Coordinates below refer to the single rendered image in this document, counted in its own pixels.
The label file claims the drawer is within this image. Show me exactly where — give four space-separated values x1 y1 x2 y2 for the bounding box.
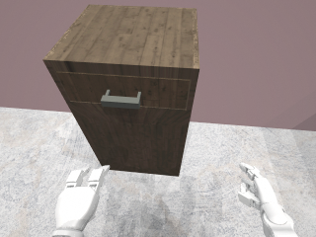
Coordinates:
56 71 190 109

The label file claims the cabinet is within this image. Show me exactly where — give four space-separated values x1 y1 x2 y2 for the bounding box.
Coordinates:
42 4 200 177

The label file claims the handle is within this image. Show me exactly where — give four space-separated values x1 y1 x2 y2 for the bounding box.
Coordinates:
101 89 141 110

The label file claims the right robot forearm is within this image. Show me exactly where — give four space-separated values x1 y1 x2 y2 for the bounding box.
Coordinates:
260 202 298 237

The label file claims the right robot hand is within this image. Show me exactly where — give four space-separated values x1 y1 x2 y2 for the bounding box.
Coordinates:
238 162 278 210

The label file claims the left robot hand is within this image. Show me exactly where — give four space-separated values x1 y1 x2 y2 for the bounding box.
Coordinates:
54 165 111 232

